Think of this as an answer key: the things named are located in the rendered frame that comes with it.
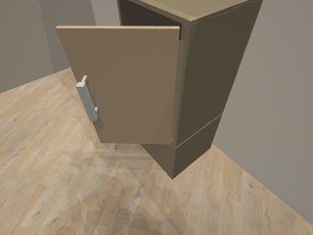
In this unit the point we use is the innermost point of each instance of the cupboard door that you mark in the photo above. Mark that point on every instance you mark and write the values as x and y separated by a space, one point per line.
131 78

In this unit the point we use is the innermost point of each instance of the handle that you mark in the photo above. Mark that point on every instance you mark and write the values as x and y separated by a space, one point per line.
85 97

